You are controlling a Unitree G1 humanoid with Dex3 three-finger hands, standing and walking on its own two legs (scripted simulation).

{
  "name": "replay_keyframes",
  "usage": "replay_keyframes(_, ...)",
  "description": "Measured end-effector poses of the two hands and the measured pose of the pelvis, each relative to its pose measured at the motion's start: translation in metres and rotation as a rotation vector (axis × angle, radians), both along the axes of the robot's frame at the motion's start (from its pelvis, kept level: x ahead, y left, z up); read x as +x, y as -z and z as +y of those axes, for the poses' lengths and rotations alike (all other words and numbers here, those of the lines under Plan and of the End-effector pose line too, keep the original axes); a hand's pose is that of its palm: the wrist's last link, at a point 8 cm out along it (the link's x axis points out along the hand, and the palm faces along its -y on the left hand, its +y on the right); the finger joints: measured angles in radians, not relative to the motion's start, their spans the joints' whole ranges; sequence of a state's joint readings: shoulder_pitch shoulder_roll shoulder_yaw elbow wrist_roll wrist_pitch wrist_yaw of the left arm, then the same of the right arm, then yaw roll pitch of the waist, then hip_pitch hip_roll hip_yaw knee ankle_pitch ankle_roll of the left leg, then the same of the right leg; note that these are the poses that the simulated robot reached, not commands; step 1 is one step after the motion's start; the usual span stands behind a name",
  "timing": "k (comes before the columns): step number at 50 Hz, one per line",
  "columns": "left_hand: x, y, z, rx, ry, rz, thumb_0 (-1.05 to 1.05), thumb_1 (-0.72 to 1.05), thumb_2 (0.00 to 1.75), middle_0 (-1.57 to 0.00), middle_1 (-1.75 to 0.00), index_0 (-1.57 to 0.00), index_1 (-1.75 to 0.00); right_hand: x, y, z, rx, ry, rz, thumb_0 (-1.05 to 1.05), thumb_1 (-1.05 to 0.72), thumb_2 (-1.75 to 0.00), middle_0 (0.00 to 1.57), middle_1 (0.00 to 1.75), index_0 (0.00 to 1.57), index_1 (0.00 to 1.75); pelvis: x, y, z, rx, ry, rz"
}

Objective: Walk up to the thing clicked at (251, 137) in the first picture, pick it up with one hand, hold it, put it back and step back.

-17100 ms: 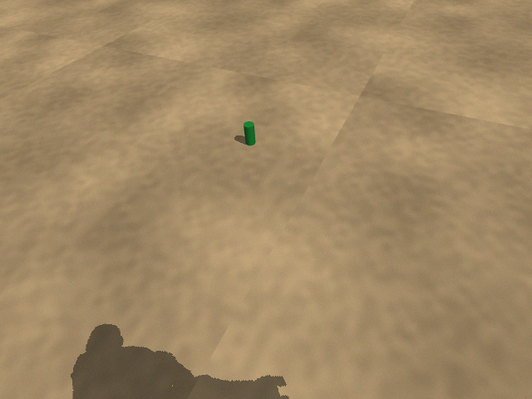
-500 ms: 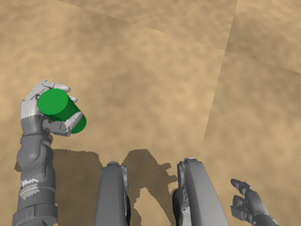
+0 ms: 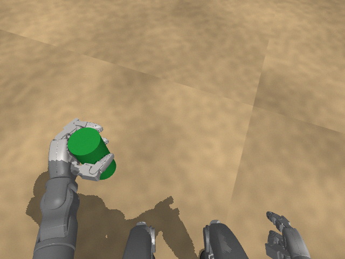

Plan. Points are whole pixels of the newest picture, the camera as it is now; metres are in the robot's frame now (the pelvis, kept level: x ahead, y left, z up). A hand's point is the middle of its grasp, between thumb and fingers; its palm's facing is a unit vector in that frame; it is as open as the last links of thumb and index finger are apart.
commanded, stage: lift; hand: left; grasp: from the side
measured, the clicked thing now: (95, 155) +0.36 +0.19 +0.01
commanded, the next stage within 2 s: hold in 0.94 s
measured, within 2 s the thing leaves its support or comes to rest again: neither
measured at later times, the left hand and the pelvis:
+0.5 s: hand (91, 139) +0.35 +0.17 +0.11, palm faces +0.12 -0.99 -0.02, open 8.9 cm; pelvis +0.01 +0.00 +0.06, yaw +1 degrees
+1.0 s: hand (90, 121) +0.37 +0.17 +0.14, palm faces +0.11 -0.99 -0.01, open 8.9 cm; pelvis +0.04 -0.01 +0.09, yaw +1 degrees
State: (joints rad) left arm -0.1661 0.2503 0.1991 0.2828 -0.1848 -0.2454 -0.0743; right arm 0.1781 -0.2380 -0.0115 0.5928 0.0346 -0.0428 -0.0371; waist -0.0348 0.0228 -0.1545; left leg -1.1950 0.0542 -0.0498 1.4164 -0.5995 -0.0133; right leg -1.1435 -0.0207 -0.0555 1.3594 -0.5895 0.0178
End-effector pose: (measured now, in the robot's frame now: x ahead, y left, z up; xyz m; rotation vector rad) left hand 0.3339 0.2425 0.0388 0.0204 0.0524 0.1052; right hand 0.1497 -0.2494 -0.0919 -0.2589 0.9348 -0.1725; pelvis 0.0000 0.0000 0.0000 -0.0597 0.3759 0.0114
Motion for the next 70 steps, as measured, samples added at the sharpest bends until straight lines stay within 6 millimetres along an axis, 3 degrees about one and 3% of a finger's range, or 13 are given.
replay_keyframes(9,-0.006,-0.033,-0.005,0.0,-0.025,-0.007,-0.02,-0.31,1.15,-0.8,-1.03,-0.81,-1.06,-0.009,-0.027,0.003,0.02,0.003,0.01,0.01,-0.91,-0.89,0.2,0.3,0.21,0.3,0.005,-0.03,0.0,0.012,-0.003,-0.061)
replay_keyframes(23,-0.01,-0.067,-0.018,-0.003,-0.012,-0.025,-0.02,-0.31,1.15,-0.8,-1.03,-0.81,-1.05,-0.016,-0.054,0.004,0.038,0.004,0.015,0.01,-0.92,-0.89,0.2,0.3,0.21,0.3,0.009,-0.06,-0.004,0.026,-0.002,-0.13)
replay_keyframes(45,0.007,-0.095,-0.023,-0.012,-0.014,-0.034,-0.02,-0.31,1.15,-0.8,-1.03,-0.81,-1.05,0.009,-0.079,0.002,0.043,-0.004,0.008,0.01,-0.91,-0.89,0.2,0.3,0.21,0.3,0.033,-0.086,-0.005,0.033,-0.001,-0.183)
replay_keyframes(70,0.008,-0.113,-0.027,-0.019,-0.009,-0.048,-0.02,-0.29,1.13,-0.8,-1.03,-0.81,-1.05,0.01,-0.09,-0.001,0.058,0.002,0.026,0.01,-0.92,-0.89,0.2,0.3,0.2,0.3,0.039,-0.099,-0.008,0.04,0.001,-0.226)
